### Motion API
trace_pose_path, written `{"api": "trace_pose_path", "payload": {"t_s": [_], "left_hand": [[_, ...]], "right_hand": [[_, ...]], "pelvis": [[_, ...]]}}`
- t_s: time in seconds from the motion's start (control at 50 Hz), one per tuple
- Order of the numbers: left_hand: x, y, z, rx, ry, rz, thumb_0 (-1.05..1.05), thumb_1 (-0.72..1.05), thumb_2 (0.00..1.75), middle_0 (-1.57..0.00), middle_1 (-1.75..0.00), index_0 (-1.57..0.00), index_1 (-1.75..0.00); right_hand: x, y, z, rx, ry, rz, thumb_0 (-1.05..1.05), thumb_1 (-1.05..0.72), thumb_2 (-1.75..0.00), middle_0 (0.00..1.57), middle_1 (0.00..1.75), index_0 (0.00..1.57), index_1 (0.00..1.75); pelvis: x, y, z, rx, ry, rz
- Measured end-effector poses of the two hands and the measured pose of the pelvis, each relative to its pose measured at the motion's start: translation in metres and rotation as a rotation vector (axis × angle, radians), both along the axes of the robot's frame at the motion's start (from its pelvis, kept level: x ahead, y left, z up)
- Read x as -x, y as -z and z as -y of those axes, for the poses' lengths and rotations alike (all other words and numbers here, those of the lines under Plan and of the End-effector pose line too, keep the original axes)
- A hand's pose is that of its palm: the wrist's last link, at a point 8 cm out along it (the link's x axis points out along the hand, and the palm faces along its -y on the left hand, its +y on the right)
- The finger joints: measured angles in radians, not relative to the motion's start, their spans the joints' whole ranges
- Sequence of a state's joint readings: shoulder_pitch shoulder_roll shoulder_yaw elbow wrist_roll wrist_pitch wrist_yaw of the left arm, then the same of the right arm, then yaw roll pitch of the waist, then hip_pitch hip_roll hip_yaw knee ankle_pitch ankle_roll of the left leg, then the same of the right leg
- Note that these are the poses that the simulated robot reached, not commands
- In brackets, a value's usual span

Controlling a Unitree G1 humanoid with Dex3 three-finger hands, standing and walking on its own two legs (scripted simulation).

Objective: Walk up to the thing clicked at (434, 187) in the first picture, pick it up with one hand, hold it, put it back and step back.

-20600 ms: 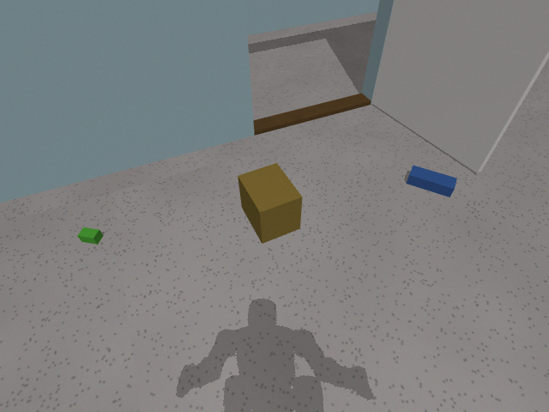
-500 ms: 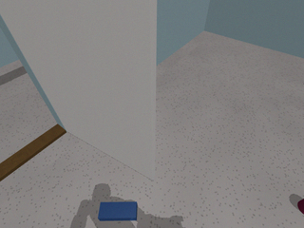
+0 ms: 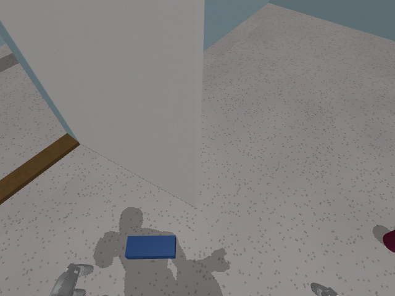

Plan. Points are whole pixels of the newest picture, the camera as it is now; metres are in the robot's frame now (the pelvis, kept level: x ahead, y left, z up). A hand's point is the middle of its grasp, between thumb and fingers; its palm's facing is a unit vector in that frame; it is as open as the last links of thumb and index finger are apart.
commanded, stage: rise first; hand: left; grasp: from above
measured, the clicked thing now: (151, 247) +0.40 +0.23 -0.72
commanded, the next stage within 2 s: none
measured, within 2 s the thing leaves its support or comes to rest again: neither
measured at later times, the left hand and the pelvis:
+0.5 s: hand out of the picture +0.13 +0.26 -0.23, palm faces -0.26 -0.82 -0.50, open 14.1 cm; pelvis +0.00 +0.00 -0.09, yaw +0 degrees
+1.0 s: hand (118, 276) +0.24 +0.28 -0.44, palm faces -0.48 -0.36 -0.80, open 14.3 cm; pelvis -0.08 -0.01 -0.30, yaw -3 degrees
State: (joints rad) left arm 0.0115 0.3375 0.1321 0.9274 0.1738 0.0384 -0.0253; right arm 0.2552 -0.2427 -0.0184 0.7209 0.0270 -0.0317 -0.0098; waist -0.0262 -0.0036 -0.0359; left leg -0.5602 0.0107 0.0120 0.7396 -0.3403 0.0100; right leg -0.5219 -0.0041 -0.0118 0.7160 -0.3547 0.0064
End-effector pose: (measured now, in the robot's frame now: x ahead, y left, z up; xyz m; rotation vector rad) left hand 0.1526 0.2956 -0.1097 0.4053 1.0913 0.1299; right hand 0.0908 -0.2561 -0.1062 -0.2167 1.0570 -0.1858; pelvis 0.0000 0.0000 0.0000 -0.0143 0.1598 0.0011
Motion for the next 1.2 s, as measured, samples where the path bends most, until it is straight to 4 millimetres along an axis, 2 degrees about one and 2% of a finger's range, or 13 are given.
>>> {"api": "trace_pose_path", "payload": {"t_s": [0.12, 0.22, 0.36, 0.48, 0.58, 0.66, 0.74, 0.82, 0.9, 0.98, 1.08, 1.2], "left_hand": [[0.017, 0.024, -0.003, -0.031, 0.012, -0.056, 0.0, -0.3, 1.01, -0.07, -1.05, -0.07, -1.05], [0.02, 0.043, -0.005, -0.064, 0.053, -0.023, 0.0, -0.46, 1.0, -0.07, -1.08, -0.07, -1.08], [0.02, 0.056, -0.004, -0.102, 0.105, -0.012, -0.01, -0.53, 1.02, -0.08, -1.08, -0.07, -1.09], [0.017, 0.074, -0.004, -0.134, 0.164, -0.024, -0.01, -0.55, 1.02, -0.08, -1.07, -0.07, -1.09], [0.006, 0.105, -0.01, -0.186, 0.252, -0.02, -0.01, -0.56, 1.02, -0.08, -1.06, -0.06, -1.08], [-0.011, 0.142, -0.013, -0.239, 0.37, 0.007, -0.01, -0.57, 1.02, -0.08, -1.05, -0.06, -1.07], [-0.035, 0.181, -0.012, -0.31, 0.501, 0.073, -0.01, -0.58, 1.03, -0.09, -1.05, -0.07, -1.07], [-0.06, 0.214, -0.008, -0.396, 0.599, 0.146, -0.01, -0.58, 1.03, -0.09, -1.05, -0.07, -1.07], [-0.08, 0.245, -0.007, -0.472, 0.66, 0.175, -0.01, -0.59, 1.04, -0.09, -1.04, -0.07, -1.06], [-0.095, 0.273, -0.005, -0.518, 0.716, 0.188, -0.01, -0.58, 1.04, -0.09, -1.03, -0.06, -1.05], [-0.109, 0.3, -0.001, -0.553, 0.806, 0.208, -0.01, -0.57, 1.05, -0.09, -1.02, -0.07, -1.05], [-0.126, 0.326, 0.001, -0.586, 0.901, 0.236, 0.0, -0.57, 1.06, -0.09, -1.02, -0.07, -1.04]], "right_hand": [[-0.025, 0.012, -0.002, 0.01, -0.038, 0.081, 0.01, -0.91, -0.9, 0.21, 0.3, 0.21, 0.3], [-0.049, 0.028, -0.002, 0.036, -0.078, 0.136, 0.01, -0.91, -0.9, 0.2, 0.3, 0.2, 0.3], [-0.077, 0.046, -0.009, 0.033, -0.107, 0.195, 0.01, -0.91, -0.9, 0.2, 0.3, 0.2, 0.3], [-0.091, 0.063, -0.016, 0.022, -0.137, 0.232, 0.01, -0.91, -0.9, 0.2, 0.3, 0.2, 0.3], [-0.095, 0.09, -0.015, 0.024, -0.177, 0.248, 0.01, -0.91, -0.9, 0.2, 0.3, 0.2, 0.3], [-0.093, 0.126, -0.009, 0.033, -0.201, 0.24, 0.01, -0.9, -0.9, 0.21, 0.3, 0.21, 0.3], [-0.083, 0.173, -0.001, 0.039, -0.211, 0.205, 0.01, -0.91, -0.9, 0.2, 0.3, 0.21, 0.3], [-0.064, 0.224, 0.007, 0.034, -0.197, 0.149, 0.01, -0.92, -0.9, 0.2, 0.3, 0.2, 0.3], [-0.034, 0.272, 0.013, 0.019, -0.174, 0.07, 0.01, -0.93, -0.9, 0.2, 0.3, 0.2, 0.3], [0.005, 0.311, 0.016, 0.008, -0.145, -0.016, 0.01, -0.92, -0.9, 0.2, 0.3, 0.2, 0.3], [0.053, 0.342, 0.019, 0.011, -0.099, -0.118, 0.01, -0.91, -0.9, 0.2, 0.3, 0.2, 0.3], [0.094, 0.358, 0.023, 0.035, -0.059, -0.21, 0.01, -0.9, -0.9, 0.2, 0.3, 0.2, 0.3]], "pelvis": [[0.0, 0.022, -0.001, 0.004, -0.002, -0.064], [0.001, 0.045, -0.001, 0.008, -0.005, -0.117], [-0.001, 0.068, -0.001, 0.02, -0.01, -0.175], [0.0, 0.088, -0.001, 0.028, -0.012, -0.222], [0.008, 0.117, -0.001, 0.029, -0.012, -0.279], [0.019, 0.151, 0.001, 0.029, -0.008, -0.337], [0.032, 0.191, 0.002, 0.031, -0.002, -0.388], [0.047, 0.23, 0.004, 0.032, 0.005, -0.416], [0.064, 0.265, 0.007, 0.031, 0.017, -0.432], [0.078, 0.294, 0.009, 0.034, 0.026, -0.433], [0.091, 0.323, 0.01, 0.04, 0.035, -0.422], [0.096, 0.347, 0.007, 0.053, 0.044, -0.414]]}}
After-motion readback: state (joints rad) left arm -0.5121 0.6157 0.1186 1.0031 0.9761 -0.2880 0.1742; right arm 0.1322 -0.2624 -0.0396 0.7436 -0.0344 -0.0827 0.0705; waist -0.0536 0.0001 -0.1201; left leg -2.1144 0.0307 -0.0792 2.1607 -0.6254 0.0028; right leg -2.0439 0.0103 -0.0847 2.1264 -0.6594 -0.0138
